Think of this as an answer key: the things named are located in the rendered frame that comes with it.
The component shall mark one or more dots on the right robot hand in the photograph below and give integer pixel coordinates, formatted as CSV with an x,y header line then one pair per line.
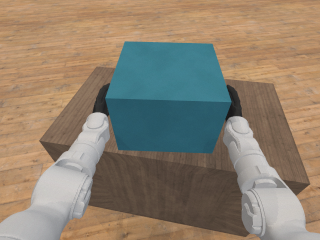
x,y
235,107

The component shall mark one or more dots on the robot left forearm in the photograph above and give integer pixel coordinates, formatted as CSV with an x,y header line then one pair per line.
x,y
87,149

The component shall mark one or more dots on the left robot hand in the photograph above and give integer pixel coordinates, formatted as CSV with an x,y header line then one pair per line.
x,y
100,105

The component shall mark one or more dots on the robot right upper arm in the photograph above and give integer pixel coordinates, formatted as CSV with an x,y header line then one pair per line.
x,y
274,214

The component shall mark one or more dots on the pedestal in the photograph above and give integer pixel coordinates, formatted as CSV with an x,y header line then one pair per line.
x,y
194,189

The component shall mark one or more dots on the robot left upper arm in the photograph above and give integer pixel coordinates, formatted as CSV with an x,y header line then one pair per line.
x,y
62,195

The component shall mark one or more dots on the carton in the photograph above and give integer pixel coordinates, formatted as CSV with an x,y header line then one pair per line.
x,y
167,97

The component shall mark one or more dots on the robot right forearm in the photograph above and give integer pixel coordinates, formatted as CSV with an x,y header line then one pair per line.
x,y
248,160

